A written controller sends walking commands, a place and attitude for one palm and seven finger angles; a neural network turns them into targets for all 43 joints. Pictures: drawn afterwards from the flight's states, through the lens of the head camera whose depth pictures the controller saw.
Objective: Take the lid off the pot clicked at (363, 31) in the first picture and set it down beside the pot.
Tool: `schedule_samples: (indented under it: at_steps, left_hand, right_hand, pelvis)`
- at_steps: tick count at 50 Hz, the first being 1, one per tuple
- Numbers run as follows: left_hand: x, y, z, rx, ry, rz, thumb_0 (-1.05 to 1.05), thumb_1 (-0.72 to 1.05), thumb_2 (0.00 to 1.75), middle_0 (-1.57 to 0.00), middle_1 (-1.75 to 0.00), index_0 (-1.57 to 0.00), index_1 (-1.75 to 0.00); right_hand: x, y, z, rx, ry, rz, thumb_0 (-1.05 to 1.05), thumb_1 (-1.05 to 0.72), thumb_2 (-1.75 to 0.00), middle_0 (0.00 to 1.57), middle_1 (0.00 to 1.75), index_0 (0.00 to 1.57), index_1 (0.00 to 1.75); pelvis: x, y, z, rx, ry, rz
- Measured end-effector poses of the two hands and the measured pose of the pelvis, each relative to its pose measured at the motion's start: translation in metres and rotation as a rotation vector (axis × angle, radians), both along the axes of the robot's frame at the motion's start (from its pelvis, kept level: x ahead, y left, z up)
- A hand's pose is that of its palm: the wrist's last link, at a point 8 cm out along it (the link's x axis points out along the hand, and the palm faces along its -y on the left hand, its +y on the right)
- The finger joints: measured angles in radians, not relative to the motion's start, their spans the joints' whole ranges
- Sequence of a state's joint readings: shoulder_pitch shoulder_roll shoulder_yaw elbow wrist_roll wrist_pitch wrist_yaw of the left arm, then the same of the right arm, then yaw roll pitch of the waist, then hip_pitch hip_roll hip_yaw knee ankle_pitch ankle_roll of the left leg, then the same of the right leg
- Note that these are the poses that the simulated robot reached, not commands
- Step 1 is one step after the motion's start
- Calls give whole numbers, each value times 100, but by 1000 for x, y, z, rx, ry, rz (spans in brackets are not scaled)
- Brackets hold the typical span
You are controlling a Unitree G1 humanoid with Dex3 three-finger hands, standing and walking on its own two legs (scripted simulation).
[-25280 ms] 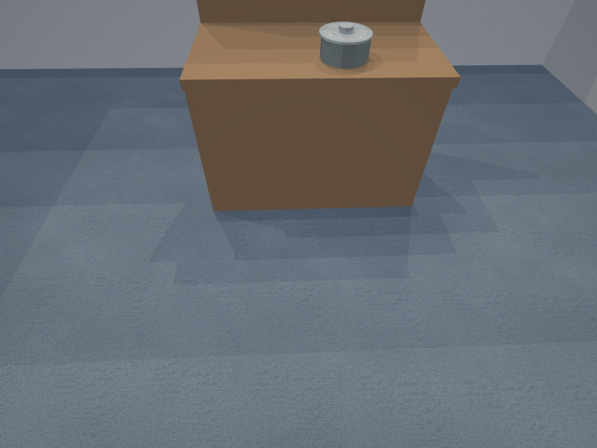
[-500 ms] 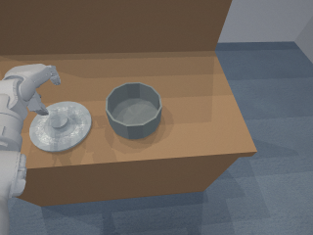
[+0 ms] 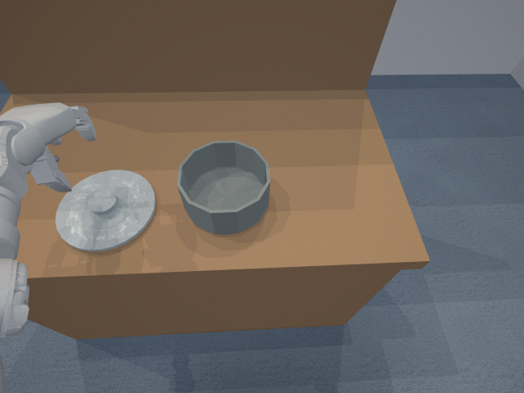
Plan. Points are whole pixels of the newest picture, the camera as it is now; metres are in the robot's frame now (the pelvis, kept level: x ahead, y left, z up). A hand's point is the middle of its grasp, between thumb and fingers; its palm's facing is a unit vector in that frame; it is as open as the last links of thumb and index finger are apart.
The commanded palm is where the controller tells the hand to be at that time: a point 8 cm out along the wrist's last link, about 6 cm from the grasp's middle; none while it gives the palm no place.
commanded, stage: draw the hand back to the body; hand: left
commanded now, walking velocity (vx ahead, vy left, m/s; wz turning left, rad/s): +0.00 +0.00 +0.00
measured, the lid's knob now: (103, 202) +0.47 +0.31 -0.06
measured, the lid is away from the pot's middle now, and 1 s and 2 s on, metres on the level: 0.24 0.24 0.24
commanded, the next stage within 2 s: none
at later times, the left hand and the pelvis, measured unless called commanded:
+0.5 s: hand (81, 160) +0.41 +0.25 +0.13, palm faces +0.11 -0.79 -0.60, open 11.0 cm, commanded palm +0.36 +0.29 +0.16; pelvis +0.01 -0.01 +0.01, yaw +0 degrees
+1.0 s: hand (64, 188) +0.34 +0.24 +0.16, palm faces +0.42 -0.86 -0.29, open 9.3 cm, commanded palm +0.29 +0.27 +0.17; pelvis +0.02 -0.04 +0.01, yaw +1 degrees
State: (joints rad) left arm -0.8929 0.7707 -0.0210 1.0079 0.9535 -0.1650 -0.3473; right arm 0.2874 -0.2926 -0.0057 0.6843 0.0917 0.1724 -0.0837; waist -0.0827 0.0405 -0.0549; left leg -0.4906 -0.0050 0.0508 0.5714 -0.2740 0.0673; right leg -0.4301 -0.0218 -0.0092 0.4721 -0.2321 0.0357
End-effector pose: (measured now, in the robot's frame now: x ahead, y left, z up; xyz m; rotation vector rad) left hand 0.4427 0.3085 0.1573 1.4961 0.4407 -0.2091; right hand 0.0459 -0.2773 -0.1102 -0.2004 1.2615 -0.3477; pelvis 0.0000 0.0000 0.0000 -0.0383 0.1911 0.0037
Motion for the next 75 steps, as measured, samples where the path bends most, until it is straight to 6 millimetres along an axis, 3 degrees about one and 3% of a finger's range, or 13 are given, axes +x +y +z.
schedule_samples:
  at_steps: [10,19,23,25,31,40,49,67,75]
  left_hand:
    - [-14,-1,-3,-8,-24,-19,0,2,61,-35,-89,-35,-89]
    - [-36,-5,0,2,-65,-36,0,2,61,-35,-89,-35,-89]
    - [-50,-14,3,-615,-383,97,0,1,60,-35,-89,-36,-89]
    - [-57,-19,3,-832,-521,161,0,1,60,-35,-89,-36,-89]
    - [-71,-23,2,-1092,-729,300,0,4,61,-35,-87,-35,-87]
    - [-105,-21,8,-1100,-813,353,0,18,66,-32,-77,-32,-77]
    - [-138,-33,13,-1079,-841,357,0,37,73,-29,-65,-29,-65]
    - [-199,-55,19,-1058,-875,349,1,77,86,-23,-39,-23,-39]
    - [-224,-62,20,-1048,-878,334,1,86,89,-21,-32,-22,-32]
  right_hand:
    - [9,-1,0,17,0,9,0,-91,-90,20,30,20,30]
    - [46,11,1,73,-90,60,0,-91,-90,20,30,20,30]
    - [65,23,7,73,-171,121,0,-91,-90,20,30,20,30]
    - [74,28,12,67,-208,149,0,-91,-90,20,30,20,30]
    - [95,29,27,54,-325,188,0,-91,-90,21,30,20,30]
    - [109,11,29,46,-375,212,0,-91,-90,21,30,20,30]
    - [119,-3,28,53,-402,229,1,-91,-90,20,30,20,30]
    - [138,-4,36,94,-516,273,1,-91,-90,20,30,20,30]
    - [140,-3,39,93,-545,287,1,-91,-90,20,30,20,30]
  pelvis:
    - [2,-3,2,3,-19,7]
    - [3,-2,4,7,-48,15]
    - [3,-3,7,12,-109,9]
    - [6,-5,8,13,-130,4]
    - [14,-13,10,12,-168,0]
    - [21,-23,10,16,-188,2]
    - [21,-35,11,23,-210,12]
    - [11,-53,12,29,-250,16]
    - [7,-54,12,29,-261,16]
